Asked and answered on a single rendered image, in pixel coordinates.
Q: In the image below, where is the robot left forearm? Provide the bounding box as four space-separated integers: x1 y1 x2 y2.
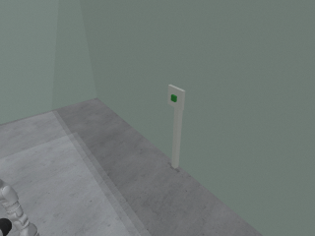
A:
1 185 30 230

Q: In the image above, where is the left robot upper arm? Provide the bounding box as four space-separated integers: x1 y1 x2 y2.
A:
0 179 10 201

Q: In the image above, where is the panel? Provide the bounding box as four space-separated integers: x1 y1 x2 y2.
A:
167 85 185 169

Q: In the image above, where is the button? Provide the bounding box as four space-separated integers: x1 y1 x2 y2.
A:
170 94 177 102

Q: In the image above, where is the left robot hand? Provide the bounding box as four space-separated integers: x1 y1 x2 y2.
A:
18 222 40 236

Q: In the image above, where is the left robot thigh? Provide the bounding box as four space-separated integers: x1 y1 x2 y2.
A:
0 218 12 236

